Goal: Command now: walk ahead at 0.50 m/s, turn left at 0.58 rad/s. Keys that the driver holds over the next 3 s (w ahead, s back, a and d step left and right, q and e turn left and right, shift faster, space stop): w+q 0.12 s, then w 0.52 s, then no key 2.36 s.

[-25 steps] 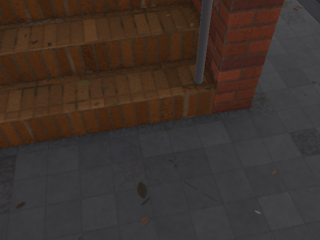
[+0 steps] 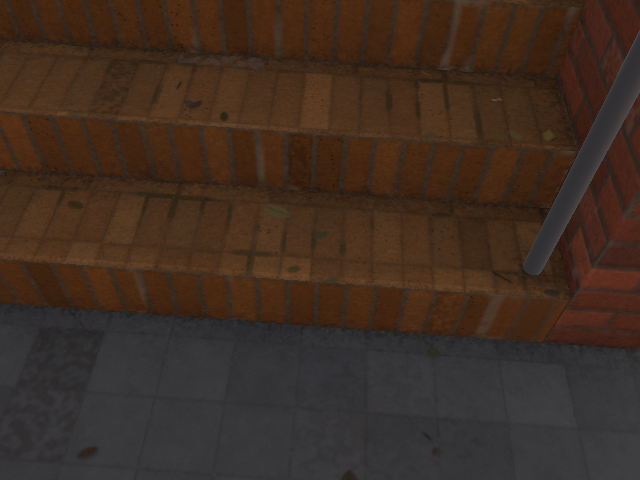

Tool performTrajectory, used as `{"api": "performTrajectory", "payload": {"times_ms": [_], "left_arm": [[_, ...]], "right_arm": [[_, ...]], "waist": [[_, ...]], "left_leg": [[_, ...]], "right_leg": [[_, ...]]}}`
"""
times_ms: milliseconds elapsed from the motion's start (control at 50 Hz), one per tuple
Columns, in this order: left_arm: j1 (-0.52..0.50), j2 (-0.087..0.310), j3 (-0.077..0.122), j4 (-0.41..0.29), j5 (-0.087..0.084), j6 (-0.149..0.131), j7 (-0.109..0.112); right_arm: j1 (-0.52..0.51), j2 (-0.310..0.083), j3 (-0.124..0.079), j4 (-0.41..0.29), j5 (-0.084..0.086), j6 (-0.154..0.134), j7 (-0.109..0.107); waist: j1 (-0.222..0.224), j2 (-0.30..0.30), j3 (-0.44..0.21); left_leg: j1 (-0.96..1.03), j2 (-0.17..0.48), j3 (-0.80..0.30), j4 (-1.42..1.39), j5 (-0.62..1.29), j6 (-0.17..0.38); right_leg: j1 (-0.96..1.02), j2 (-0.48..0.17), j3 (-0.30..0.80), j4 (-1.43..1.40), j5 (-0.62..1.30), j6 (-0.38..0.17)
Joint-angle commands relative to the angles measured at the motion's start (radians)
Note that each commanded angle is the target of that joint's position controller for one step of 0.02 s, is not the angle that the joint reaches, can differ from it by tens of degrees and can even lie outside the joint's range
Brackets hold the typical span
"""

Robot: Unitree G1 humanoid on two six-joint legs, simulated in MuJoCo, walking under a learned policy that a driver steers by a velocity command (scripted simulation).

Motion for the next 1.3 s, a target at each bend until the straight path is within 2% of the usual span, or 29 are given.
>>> {"api": "performTrajectory", "payload": {"times_ms": [20,120,180,220,260,280,300,320,340,360,380,420,500,560,660,720,760,780,800,820,840,880,920,1000,1040,1080,1120,1160,1300], "left_arm": [[-0.06,0.07,0.011,-0.077,-0.003,0.004,-0.002],[-0.211,0.071,-0.005,-0.142,-0.009,-0.008,-0.012],[-0.243,0.076,-0.013,-0.168,-0.017,-0.022,-0.019],[-0.14,0.096,-0.006,-0.147,-0.019,-0.033,-0.014],[0.101,0.143,0.015,-0.072,-0.022,-0.049,0.007],[0.245,0.183,0.028,-0.046,-0.005,-0.06,0.023],[0.338,0.295,0.054,-0.04,0.025,-0.06,0.027],[0.289,0.256,0.054,-0.024,-0.001,-0.045,0.013],[0.178,0.175,0.036,-0.044,-0.018,-0.042,0.007],[0.119,0.112,0.02,-0.047,-0.023,-0.046,0.001],[0.111,0.092,0.012,-0.033,-0.02,-0.051,0.003],[0.148,0.082,0.005,0.01,-0.027,-0.067,0.004],[0.221,0.109,0.011,0.063,-0.04,-0.091,-0.008],[0.272,0.099,0.006,0.095,-0.041,-0.085,-0.007],[0.326,0.118,0.005,0.133,-0.039,-0.086,0.005],[0.322,0.104,-0.005,0.152,-0.037,-0.079,0.013],[0.294,0.105,-0.01,0.153,-0.051,-0.071,0.019],[0.287,0.095,-0.019,0.133,-0.058,-0.074,0.025],[0.409,-0.018,-0.051,0.125,-0.086,-0.07,0.03],[0.437,0.03,-0.038,0.174,-0.096,-0.044,0.042],[0.383,0.061,-0.029,0.168,-0.07,-0.029,0.044],[0.308,0.026,-0.035,0.173,-0.032,-0.004,0.039],[0.331,0.003,-0.043,0.194,-0.013,0.023,0.035],[0.278,-0.006,-0.052,0.212,-0.021,0.048,0.048],[0.258,-0.011,-0.058,0.224,-0.016,0.051,0.051],[0.214,0.018,-0.061,0.21,-0.004,0.039,0.05],[0.201,0.062,-0.051,0.228,-0.023,0.022,0.047],[0.186,0.025,-0.058,0.238,-0.031,0.004,0.046],[0.206,0.019,-0.059,0.262,-0.033,-0.005,0.053]], "right_arm": [[0.067,-0.14,-0.025,-0.051,-0.002,-0.014,-0.003],[0.137,-0.149,-0.024,-0.051,-0.009,-0.014,-0.01],[0.146,-0.152,-0.022,-0.047,-0.016,-0.018,-0.021],[0.104,-0.167,-0.022,-0.048,-0.015,-0.026,-0.025],[0.073,-0.191,-0.027,-0.041,-0.021,-0.034,-0.016],[0.074,-0.161,-0.018,-0.052,-0.019,-0.038,-0.009],[0.21,-0.055,0.004,-0.067,0.023,-0.036,-0.005],[0.238,-0.107,-0.001,-0.046,0.002,-0.033,-0.007],[0.151,-0.127,-0.003,-0.047,-0.017,-0.026,-0.006],[0.057,-0.122,0.003,-0.063,-0.026,-0.027,0.003],[0.018,-0.109,0.006,-0.075,-0.028,-0.024,0.01],[0.024,-0.088,0.014,-0.071,-0.045,-0.007,0.021],[-0.068,-0.066,0.028,-0.096,-0.051,0.002,0.034],[-0.218,-0.048,0.043,-0.14,-0.045,-0.006,0.039],[-0.366,-0.027,0.063,-0.17,-0.034,-0.015,0.028],[-0.307,-0.041,0.062,-0.137,-0.036,-0.031,0.011],[-0.145,-0.071,0.05,-0.069,-0.051,-0.053,-0.002],[-0.047,-0.126,0.038,-0.04,-0.072,-0.068,-0.011],[0.017,-0.178,0.026,-0.027,-0.078,-0.062,-0.012],[0.016,-0.116,0.036,-0.023,-0.019,-0.046,-0.005],[-0.055,-0.083,0.047,-0.033,-0.002,-0.042,-0.001],[-0.202,-0.011,0.078,-0.047,-0.006,-0.039,-0.016],[-0.235,-0.036,0.08,-0.036,-0.011,-0.033,-0.029],[-0.216,-0.064,0.072,-0.007,-0.011,-0.019,-0.024],[-0.234,-0.069,0.069,0.001,0.0,-0.005,-0.021],[-0.211,-0.059,0.068,0.016,-0.001,0.008,-0.021],[-0.166,-0.049,0.061,0.036,0.002,0.023,-0.021],[-0.128,-0.048,0.056,0.06,-0.006,0.021,-0.023],[-0.103,-0.037,0.054,0.108,-0.009,0.013,-0.026]], "waist": [[-0.009,0.076,-0.002],[-0.057,0.1,0.006],[-0.059,0.114,0.013],[-0.003,0.122,-0.003],[0.105,0.092,-0.115],[0.162,0.051,-0.218],[0.118,-0.185,-0.368],[0.081,-0.208,-0.35],[0.047,-0.078,-0.162],[0.049,0.02,-0.073],[0.038,0.009,-0.033],[0.014,-0.04,-0.032],[0.014,-0.04,-0.028],[0.047,-0.041,0.001],[0.079,-0.047,-0.002],[0.054,-0.07,-0.038],[-0.018,-0.037,-0.116],[-0.049,0.014,-0.197],[-0.011,0.204,-0.365],[-0.016,0.181,-0.467],[0.01,0.137,-0.351],[0.072,0.113,-0.162],[0.108,0.142,-0.136],[0.089,0.142,-0.152],[0.098,0.136,-0.108],[0.086,0.114,-0.039],[0.049,-0.005,0.035],[0.029,-0.054,0.008],[0.027,0.011,-0.008]], "left_leg": [[0.035,0.257,-0.249,-0.11,0.352,0.092],[0.152,0.261,-0.286,-0.061,0.42,0.084],[0.178,0.283,-0.289,-0.044,0.486,0.065],[0.146,0.291,-0.272,-0.006,0.61,0.027],[0.144,0.24,-0.22,0.258,0.827,-0.007],[0.014,0.195,-0.197,0.484,0.622,-0.018],[-0.277,0.044,-0.097,0.853,0.057,-0.063],[-0.417,0.021,-0.104,0.966,-0.301,-0.055],[-0.462,0.091,-0.113,0.985,-0.205,-0.052],[-0.453,0.128,-0.105,0.926,-0.133,-0.054],[-0.433,0.155,-0.094,0.873,-0.111,-0.057],[-0.378,0.175,-0.073,0.819,-0.091,-0.071],[-0.465,0.218,-0.01,0.73,-0.011,-0.099],[-0.5,0.236,0.043,0.565,0.088,-0.125],[-0.387,0.186,0.096,0.3,0.18,-0.126],[-0.303,0.144,0.086,0.218,0.134,-0.094],[-0.084,0.129,0.085,0.058,0.274,-0.057],[0.132,0.257,-0.011,0.102,0.637,-0.036],[0.424,0.556,-0.255,0.222,1.2,0.111],[0.399,0.583,-0.308,0.204,1.296,0.193],[0.281,0.533,-0.238,0.145,1.175,0.171],[0.019,0.435,-0.137,0.046,0.927,0.091],[-0.121,0.369,-0.055,0.001,0.784,0.045],[-0.165,0.343,-0.073,-0.053,0.277,0.029],[-0.261,0.315,-0.089,-0.1,-0.136,-0.015],[-0.33,0.287,-0.118,-0.144,-0.354,-0.087],[-0.212,0.236,-0.081,-0.115,-0.216,-0.11],[-0.09,0.236,-0.07,-0.049,-0.074,-0.097],[-0.058,0.235,-0.056,-0.028,0.02,-0.095]], "right_leg": [[-0.072,0.035,-0.038,-0.104,0.108,0.013],[-0.098,0.085,-0.034,-0.279,0.17,-0.003],[-0.006,0.106,-0.046,-0.398,0.183,-0.041],[0.186,0.133,-0.051,-0.473,0.146,-0.081],[0.455,0.18,-0.078,-0.539,0.099,-0.125],[0.678,0.062,0.033,-0.534,0.032,-0.159],[0.956,-0.23,0.49,-0.569,-0.064,-0.288],[0.907,-0.28,0.762,-0.724,-0.183,-0.328],[0.734,-0.243,0.628,-0.754,-0.298,-0.311],[0.608,-0.189,0.48,-0.777,-0.239,-0.286],[0.54,-0.14,0.369,-0.796,-0.112,-0.259],[0.486,-0.088,0.239,-0.819,0.095,-0.237],[0.517,-0.071,0.13,-0.858,0.265,-0.256],[0.531,-0.034,0.063,-0.878,0.316,-0.242],[0.578,-0.019,-0.003,-0.816,0.533,-0.2],[0.657,-0.032,0.0,-0.677,0.772,-0.171],[0.647,0.007,-0.013,-0.479,0.777,-0.133],[0.507,0.047,-0.026,-0.327,0.534,-0.102],[0.286,0.144,-0.077,-0.061,-0.139,-0.068],[0.286,0.183,-0.006,0.05,-0.434,-0.064],[0.259,0.151,0.023,0.047,-0.431,-0.062],[0.319,0.101,0.031,-0.067,-0.342,-0.041],[0.445,0.115,-0.012,-0.173,-0.276,-0.019],[0.508,0.121,-0.042,-0.362,-0.181,-0.011],[0.579,0.119,-0.051,-0.488,-0.042,-0.025],[0.595,0.061,0.017,-0.597,-0.007,-0.039],[0.399,0.051,0.055,-0.642,-0.136,-0.052],[0.359,0.045,0.06,-0.687,-0.116,-0.047],[0.401,0.039,0.058,-0.695,-0.061,-0.06]]}}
